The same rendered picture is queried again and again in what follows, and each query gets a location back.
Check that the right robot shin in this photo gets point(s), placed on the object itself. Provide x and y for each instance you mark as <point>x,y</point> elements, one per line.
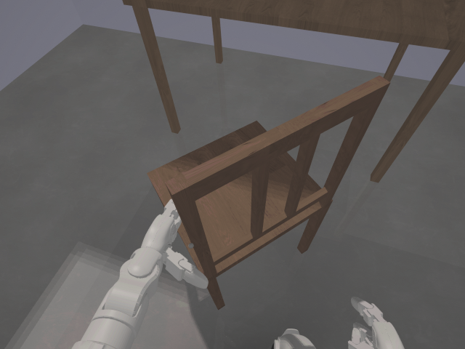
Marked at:
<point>291,331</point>

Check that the right robot thigh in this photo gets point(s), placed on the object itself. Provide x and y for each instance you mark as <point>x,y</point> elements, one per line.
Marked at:
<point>293,341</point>

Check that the table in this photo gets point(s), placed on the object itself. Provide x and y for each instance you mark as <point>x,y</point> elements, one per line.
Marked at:
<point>428,23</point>

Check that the robot left hand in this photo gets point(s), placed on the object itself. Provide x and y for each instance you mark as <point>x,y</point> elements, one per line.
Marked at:
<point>162,232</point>

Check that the robot left forearm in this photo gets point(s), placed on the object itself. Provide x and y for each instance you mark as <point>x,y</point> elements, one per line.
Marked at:
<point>119,317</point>

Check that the chair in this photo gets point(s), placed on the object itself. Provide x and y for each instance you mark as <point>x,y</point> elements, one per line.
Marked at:
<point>241,192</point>

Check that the robot right hand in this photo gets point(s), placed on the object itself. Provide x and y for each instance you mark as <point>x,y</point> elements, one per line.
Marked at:
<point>383,334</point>

